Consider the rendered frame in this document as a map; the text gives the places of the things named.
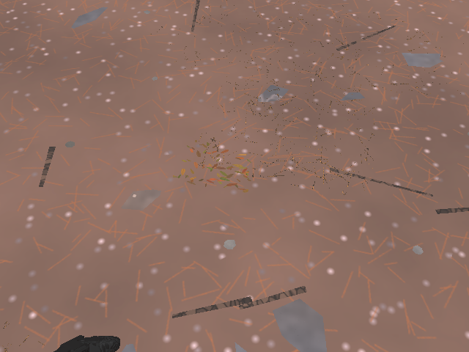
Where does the left robot hand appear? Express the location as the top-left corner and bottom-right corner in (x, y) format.
(54, 335), (120, 352)

